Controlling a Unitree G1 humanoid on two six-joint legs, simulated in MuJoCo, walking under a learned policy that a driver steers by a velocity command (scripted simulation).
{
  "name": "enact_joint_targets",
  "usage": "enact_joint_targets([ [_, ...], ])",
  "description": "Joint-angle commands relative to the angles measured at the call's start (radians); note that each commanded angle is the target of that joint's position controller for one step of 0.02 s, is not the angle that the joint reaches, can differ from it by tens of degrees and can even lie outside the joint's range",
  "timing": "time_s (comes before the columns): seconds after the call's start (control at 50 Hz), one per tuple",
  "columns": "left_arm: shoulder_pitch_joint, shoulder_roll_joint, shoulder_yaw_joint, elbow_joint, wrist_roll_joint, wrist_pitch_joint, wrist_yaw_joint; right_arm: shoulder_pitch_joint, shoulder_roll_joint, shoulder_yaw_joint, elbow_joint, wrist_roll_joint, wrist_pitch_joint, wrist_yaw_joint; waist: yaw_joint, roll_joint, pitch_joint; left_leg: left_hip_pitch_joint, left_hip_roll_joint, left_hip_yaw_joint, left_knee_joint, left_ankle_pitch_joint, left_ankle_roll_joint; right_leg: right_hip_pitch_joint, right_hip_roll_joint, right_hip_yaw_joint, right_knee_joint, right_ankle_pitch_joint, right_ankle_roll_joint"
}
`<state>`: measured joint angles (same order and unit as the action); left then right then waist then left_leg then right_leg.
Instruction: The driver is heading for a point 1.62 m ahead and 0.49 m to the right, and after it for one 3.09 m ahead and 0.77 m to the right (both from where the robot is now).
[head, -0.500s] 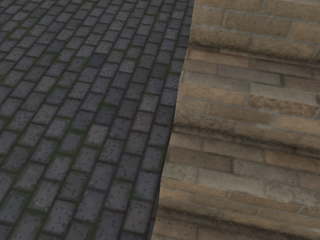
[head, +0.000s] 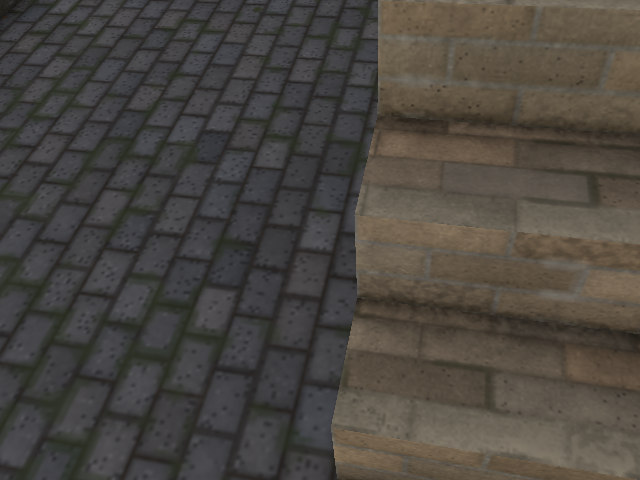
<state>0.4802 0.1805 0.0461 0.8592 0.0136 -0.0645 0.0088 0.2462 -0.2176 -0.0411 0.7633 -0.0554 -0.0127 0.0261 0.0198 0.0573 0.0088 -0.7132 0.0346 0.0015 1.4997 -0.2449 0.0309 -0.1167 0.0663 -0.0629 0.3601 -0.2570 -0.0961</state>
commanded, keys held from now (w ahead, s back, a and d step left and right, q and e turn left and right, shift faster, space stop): w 1.00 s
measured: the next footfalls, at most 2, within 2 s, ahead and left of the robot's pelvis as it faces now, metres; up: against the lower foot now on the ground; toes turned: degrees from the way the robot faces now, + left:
left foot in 0.30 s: +0.30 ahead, +0.12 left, +0.00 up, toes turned -1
right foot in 0.82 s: +0.06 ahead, -0.05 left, +0.00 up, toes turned +3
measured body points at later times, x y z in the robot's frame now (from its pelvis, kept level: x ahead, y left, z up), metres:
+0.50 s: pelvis +0.18 +0.05 -0.01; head +0.20 +0.05 +0.44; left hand +0.37 +0.28 -0.11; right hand +0.24 -0.21 -0.13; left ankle +0.26 +0.12 -0.74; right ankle +0.05 -0.08 -0.36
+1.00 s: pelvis +0.08 +0.02 +0.00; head +0.09 -0.03 +0.45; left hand +0.17 +0.25 -0.12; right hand +0.06 -0.22 -0.17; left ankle +0.11 +0.16 -0.69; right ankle +0.03 -0.05 -0.74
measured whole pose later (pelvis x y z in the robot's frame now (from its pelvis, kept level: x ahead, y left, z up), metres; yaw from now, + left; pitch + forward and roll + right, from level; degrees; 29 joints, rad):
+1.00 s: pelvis +0.08 +0.02 +0.00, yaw +0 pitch +0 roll +2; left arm 0.27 0.14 -0.02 0.85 0.03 0.00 0.06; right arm 0.35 -0.22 -0.07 0.93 -0.04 0.09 -0.03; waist -0.07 0.08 0.03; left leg -0.49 0.00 -0.02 0.91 -0.35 -0.08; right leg -0.09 0.05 0.01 0.37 -0.28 -0.08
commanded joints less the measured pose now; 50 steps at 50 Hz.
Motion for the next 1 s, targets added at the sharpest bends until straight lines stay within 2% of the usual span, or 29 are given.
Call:
enact_joint_targets([
  [0.02,0.094,0.112,0.025,0.005,-0.003,-0.027,0.000,-0.106,0.000,0.001,-0.093,-0.008,0.004,-0.003,0.001,-0.100,0.092,-0.343,0.021,0.044,0.195,-0.017,-0.015,0.060,-0.282,0.223,-0.142,0.298,-0.136],
  [0.16,0.069,0.105,0.014,0.004,0.000,-0.028,0.037,-0.277,0.013,0.019,-0.178,-0.006,0.014,0.012,0.004,-0.099,0.034,-0.231,0.021,0.118,-0.302,0.126,-0.011,0.132,-0.221,0.098,-0.146,0.733,-0.062],
  [0.2,0.040,0.097,0.011,-0.013,0.005,-0.023,0.036,-0.293,0.026,0.021,-0.189,0.017,0.019,0.001,0.010,-0.142,0.017,-0.041,-0.014,0.148,-0.567,0.189,0.009,0.141,-0.223,0.083,-0.155,0.963,-0.032],
  [0.22,-0.015,0.101,0.017,-0.060,0.012,-0.034,0.045,-0.200,0.017,0.021,-0.140,0.020,0.037,-0.013,0.013,-0.157,0.014,0.044,-0.076,0.184,-0.682,0.192,0.026,0.159,-0.237,0.072,-0.048,1.379,0.040],
  [0.26,-0.070,0.213,0.065,-0.104,-0.002,-0.030,0.088,-0.007,-0.081,-0.020,-0.135,0.020,0.059,0.003,-0.098,-0.244,-0.137,0.314,-0.114,0.148,-0.855,0.221,0.066,0.170,-0.268,0.087,0.216,1.641,0.107],
  [0.3,-0.218,0.241,0.084,-0.182,-0.034,-0.028,0.067,0.158,-0.157,-0.051,-0.077,0.032,0.041,0.008,-0.189,-0.225,-0.204,0.565,-0.108,0.117,-1.124,0.424,0.085,0.101,-0.223,0.091,0.471,1.340,0.079],
  [0.32,-0.273,0.219,0.086,-0.198,-0.056,-0.024,0.047,0.207,-0.140,-0.056,-0.044,0.005,0.025,0.007,-0.254,-0.080,-0.155,0.712,-0.064,0.121,-1.315,0.693,0.133,-0.086,-0.055,-0.009,0.847,0.716,0.088],
  [0.34,-0.117,0.057,0.047,-0.122,-0.055,-0.004,0.023,0.201,-0.107,-0.040,-0.015,-0.013,-0.035,0.002,-0.183,0.071,-0.185,0.953,0.156,-0.121,-1.132,1.571,0.108,-0.461,0.153,-0.076,1.272,-0.345,0.114],
  [0.36,0.103,-0.069,0.017,-0.108,-0.079,0.010,0.034,0.227,-0.197,-0.037,-0.003,-0.030,-0.067,-0.005,-0.071,0.103,-0.374,1.099,0.386,-0.295,-0.920,2.050,0.254,-0.604,0.153,0.246,1.657,-0.433,0.090],
  [0.38,0.090,-0.032,0.013,-0.082,-0.065,0.011,0.039,0.154,-0.151,-0.027,0.000,0.000,-0.062,-0.013,-0.051,0.025,-0.413,0.977,0.358,-0.290,-1.006,1.676,0.313,-0.588,0.104,0.237,1.746,-0.314,0.082],
  [0.4,0.011,-0.005,0.015,-0.113,-0.049,0.024,0.054,0.037,-0.076,0.000,-0.013,0.011,-0.051,-0.014,-0.003,-0.022,-0.320,0.830,0.339,-0.275,-1.072,1.285,0.333,-0.659,0.086,0.166,1.914,-0.295,0.088],
  [0.42,-0.151,-0.034,0.000,-0.179,-0.011,0.036,0.072,-0.007,-0.044,0.018,-0.010,0.024,-0.043,-0.024,0.016,-0.009,-0.227,0.729,0.320,-0.272,-1.134,0.998,0.313,-0.785,0.083,0.133,2.051,-0.333,0.086],
  [0.44,-0.230,-0.038,-0.013,-0.219,0.014,0.059,0.086,-0.014,-0.046,0.023,-0.010,0.029,-0.047,-0.037,0.010,0.023,-0.161,0.665,0.324,-0.254,-1.151,0.867,0.282,-0.866,0.085,0.163,2.164,-0.383,0.073],
  [0.46,-0.326,0.000,-0.014,-0.228,0.037,0.081,0.068,0.064,-0.014,0.040,0.007,0.043,-0.044,-0.060,-0.051,-0.044,-0.166,0.750,0.229,-0.288,-1.118,0.742,0.257,-0.885,0.086,0.153,2.091,-0.334,0.080],
  [0.48,-0.392,-0.004,-0.022,-0.240,0.032,0.094,0.050,0.136,-0.019,0.044,0.040,0.055,-0.039,-0.081,-0.082,-0.046,-0.181,0.846,0.179,-0.275,-1.080,0.765,0.236,-0.906,0.098,0.165,2.004,-0.321,0.096],
  [0.54,-0.337,-0.010,-0.040,-0.211,-0.004,0.136,0.023,0.121,-0.083,0.037,0.064,0.061,-0.053,-0.095,-0.028,-0.030,-0.211,0.801,0.170,-0.262,-1.101,0.759,0.229,-0.756,0.082,0.137,1.796,-0.367,0.120],
  [0.62,-0.376,0.019,-0.048,-0.229,-0.013,0.177,0.037,0.030,-0.093,0.040,0.040,0.055,-0.058,-0.091,0.001,0.093,-0.144,0.525,0.146,-0.216,-1.202,0.622,0.236,-0.503,0.035,0.061,1.476,-0.364,0.110],
  [0.66,-0.352,0.022,-0.064,-0.233,-0.018,0.176,0.040,-0.102,-0.100,0.037,-0.008,0.042,-0.039,-0.089,0.042,0.106,-0.137,0.375,0.090,-0.092,-1.238,0.612,0.171,-0.235,-0.008,0.042,0.956,-0.308,0.090],
  [0.7,-0.455,-0.010,-0.082,-0.248,-0.035,0.161,0.052,0.025,-0.106,0.018,0.028,0.038,0.002,-0.097,-0.081,0.263,-0.138,0.537,0.121,-0.159,-1.347,0.549,0.184,-0.190,0.008,0.036,0.545,-0.406,0.085],
  [0.72,-0.419,-0.007,-0.078,-0.218,-0.041,0.149,0.058,0.074,-0.092,0.011,0.045,0.041,0.023,-0.099,-0.105,0.274,-0.173,0.617,0.154,-0.216,-1.350,0.470,0.181,-0.145,-0.013,0.077,0.392,-0.361,0.072],
  [0.74,-0.387,0.002,-0.072,-0.190,-0.046,0.130,0.062,0.080,-0.074,0.006,0.057,0.056,0.044,-0.092,-0.103,0.147,-0.163,0.713,0.153,-0.225,-1.337,0.390,0.161,-0.150,-0.005,0.067,0.234,-0.224,0.067],
  [0.78,-0.305,0.033,-0.055,-0.107,-0.006,0.111,0.058,0.187,-0.122,-0.037,0.067,0.066,0.081,-0.081,-0.143,0.064,-0.074,0.730,0.118,-0.274,-1.319,0.007,0.115,-0.126,0.004,0.050,-0.140,-0.071,0.040],
  [0.8,-0.265,0.059,-0.043,-0.084,0.009,0.104,0.049,0.235,-0.116,-0.049,0.074,0.079,0.082,-0.072,-0.150,-0.008,-0.055,0.584,0.088,-0.256,-1.275,-0.169,0.063,-0.021,-0.079,0.146,-0.208,-0.034,0.026],
  [0.82,-0.251,0.048,-0.048,-0.087,-0.003,0.100,0.032,0.301,-0.044,-0.038,0.082,0.068,0.074,-0.058,-0.152,-0.165,-0.067,0.295,0.028,-0.164,-1.081,-0.306,-0.009,0.165,-0.254,0.339,-0.152,0.054,0.040],
  [0.84,-0.298,0.109,-0.037,-0.123,0.003,0.092,0.023,0.191,-0.014,-0.034,0.070,0.031,0.074,-0.045,-0.084,-0.290,0.022,0.271,-0.016,-0.037,-1.023,-0.189,-0.065,-0.131,-0.383,0.371,-0.205,0.072,-0.054],
  [0.86,-0.375,0.060,-0.049,-0.120,0.017,0.067,0.028,0.102,-0.029,-0.031,0.051,0.010,0.074,-0.048,-0.105,-0.233,0.123,0.304,0.009,-0.047,-0.861,-0.108,-0.080,-0.275,-0.363,0.315,-0.212,0.090,-0.065],
  [0.88,-0.382,0.015,-0.060,-0.115,0.023,0.049,0.035,0.091,-0.024,-0.032,0.062,0.005,0.080,-0.051,-0.112,-0.201,0.108,0.309,-0.007,-0.043,-0.740,-0.078,-0.088,-0.277,-0.318,0.264,-0.184,0.252,-0.053],
  [0.94,-0.337,0.029,-0.051,-0.100,0.019,0.038,0.049,0.157,-0.058,-0.046,0.124,0.001,0.096,-0.050,-0.126,-0.179,0.013,0.292,-0.044,-0.023,-0.492,-0.137,-0.105,-0.138,-0.261,0.145,-0.039,0.875,-0.056],
  [1.0,-0.278,0.049,-0.044,-0.075,0.009,0.042,0.055,0.114,-0.033,-0.032,0.125,0.019,0.106,-0.055,-0.095,-0.176,0.004,0.282,-0.026,-0.012,-0.545,-0.122,-0.128,-0.034,-0.235,0.144,-0.012,0.882,-0.055],
])
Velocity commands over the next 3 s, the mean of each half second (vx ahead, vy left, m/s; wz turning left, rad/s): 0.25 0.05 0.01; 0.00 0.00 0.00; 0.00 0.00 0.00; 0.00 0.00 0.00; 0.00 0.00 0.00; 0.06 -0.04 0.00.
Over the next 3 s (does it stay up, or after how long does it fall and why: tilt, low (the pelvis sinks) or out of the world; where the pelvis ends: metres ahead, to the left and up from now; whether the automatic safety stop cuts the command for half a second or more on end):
stays up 0.01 0.09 0.00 its command is cut before an obstacle after 0.2 s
